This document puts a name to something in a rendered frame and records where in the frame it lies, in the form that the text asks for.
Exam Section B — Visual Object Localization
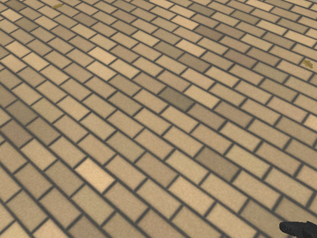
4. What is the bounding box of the right robot hand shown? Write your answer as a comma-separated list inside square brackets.
[279, 221, 317, 238]

